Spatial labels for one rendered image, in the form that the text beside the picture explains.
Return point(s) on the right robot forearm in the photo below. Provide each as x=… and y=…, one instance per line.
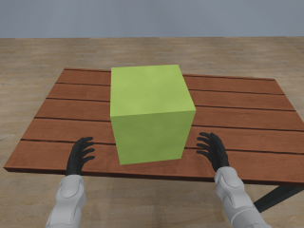
x=237, y=205

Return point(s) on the robot right hand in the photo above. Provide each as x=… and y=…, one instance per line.
x=216, y=151

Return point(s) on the table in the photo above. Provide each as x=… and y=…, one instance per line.
x=261, y=132

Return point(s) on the robot left hand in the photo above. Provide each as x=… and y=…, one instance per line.
x=76, y=158

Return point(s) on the carton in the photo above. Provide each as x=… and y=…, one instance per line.
x=151, y=113

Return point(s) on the left robot forearm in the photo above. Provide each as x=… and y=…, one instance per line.
x=70, y=200

